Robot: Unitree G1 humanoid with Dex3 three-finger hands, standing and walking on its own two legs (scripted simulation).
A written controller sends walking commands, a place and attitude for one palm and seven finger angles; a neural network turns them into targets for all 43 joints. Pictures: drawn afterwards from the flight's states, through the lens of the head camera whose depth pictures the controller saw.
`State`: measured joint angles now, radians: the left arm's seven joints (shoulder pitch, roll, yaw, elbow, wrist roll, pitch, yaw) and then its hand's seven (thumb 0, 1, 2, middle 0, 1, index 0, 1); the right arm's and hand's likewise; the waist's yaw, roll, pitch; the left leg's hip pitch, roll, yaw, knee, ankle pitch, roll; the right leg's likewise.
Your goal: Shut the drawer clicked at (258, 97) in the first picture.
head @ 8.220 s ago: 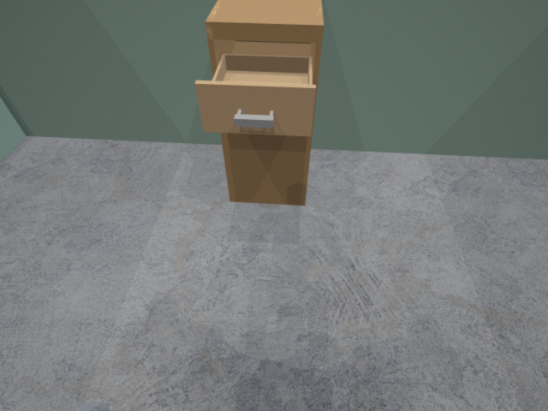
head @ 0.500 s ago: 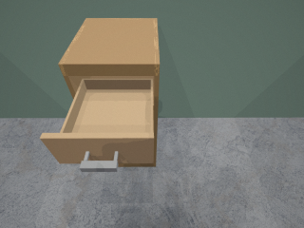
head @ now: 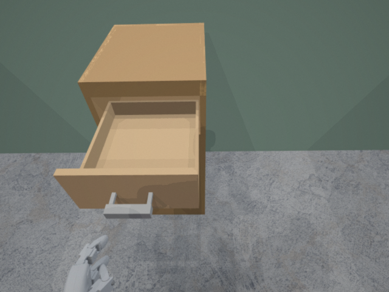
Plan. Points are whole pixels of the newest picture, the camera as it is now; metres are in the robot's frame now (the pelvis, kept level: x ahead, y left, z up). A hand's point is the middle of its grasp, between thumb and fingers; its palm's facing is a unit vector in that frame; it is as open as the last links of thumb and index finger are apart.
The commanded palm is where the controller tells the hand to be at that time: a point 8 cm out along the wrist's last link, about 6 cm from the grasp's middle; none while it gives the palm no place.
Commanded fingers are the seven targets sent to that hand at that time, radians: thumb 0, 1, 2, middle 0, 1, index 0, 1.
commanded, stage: raise the hand and make a fist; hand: left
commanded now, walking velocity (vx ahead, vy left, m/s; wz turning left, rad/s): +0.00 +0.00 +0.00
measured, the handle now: (130, 203) +0.34 +0.17 -0.04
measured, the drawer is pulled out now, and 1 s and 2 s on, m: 0.30 0.29 0.29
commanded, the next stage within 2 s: bring the fist close to the handle in 1.72 s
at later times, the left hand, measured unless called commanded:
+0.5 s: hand (132, 279) +0.16 +0.13 -0.01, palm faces -0.04 -1.00 -0.03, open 4.5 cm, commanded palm +0.12 +0.19 +0.00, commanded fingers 0.00 0.90 0.90 -0.90 -1.06 -0.90 -1.06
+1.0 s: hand (123, 276) +0.16 +0.13 +0.03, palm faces +0.01 -1.00 -0.02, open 3.1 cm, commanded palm +0.12 +0.19 +0.04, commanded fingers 0.00 0.90 0.90 -1.40 -1.60 -1.40 -1.60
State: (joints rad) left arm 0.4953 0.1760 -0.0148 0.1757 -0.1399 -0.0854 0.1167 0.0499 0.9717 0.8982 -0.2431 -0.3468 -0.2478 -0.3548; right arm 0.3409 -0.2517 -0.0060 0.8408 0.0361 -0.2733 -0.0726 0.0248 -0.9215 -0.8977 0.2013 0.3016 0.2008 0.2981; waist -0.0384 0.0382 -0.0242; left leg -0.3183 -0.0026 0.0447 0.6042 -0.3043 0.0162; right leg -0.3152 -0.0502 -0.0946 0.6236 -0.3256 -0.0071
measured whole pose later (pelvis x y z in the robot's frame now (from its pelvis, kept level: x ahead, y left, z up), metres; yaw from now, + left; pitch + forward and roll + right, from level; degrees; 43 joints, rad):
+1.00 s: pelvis -0.01 +0.00 -0.05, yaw +0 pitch +9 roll -1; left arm 0.68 0.15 -0.03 -0.34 -0.16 -0.36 -0.09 0.02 0.90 0.90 -1.21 -1.39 -1.21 -1.40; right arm 0.23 -0.22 -0.01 0.46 0.03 -0.19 -0.04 0.02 -0.90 -0.90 0.20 0.30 0.20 0.30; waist 0.00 0.03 -0.12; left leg -0.72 0.03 0.02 1.04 -0.48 0.01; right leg -0.69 -0.04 -0.11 1.01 -0.48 -0.02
